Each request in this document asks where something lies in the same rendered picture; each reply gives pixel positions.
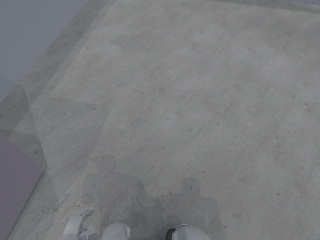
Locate robot right foot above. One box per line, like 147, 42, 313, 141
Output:
165, 228, 176, 240

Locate left robot hand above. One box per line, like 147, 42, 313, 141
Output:
62, 207, 98, 240

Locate fridge door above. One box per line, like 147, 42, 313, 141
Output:
0, 133, 43, 240

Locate robot right shin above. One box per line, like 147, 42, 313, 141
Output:
176, 224, 189, 231

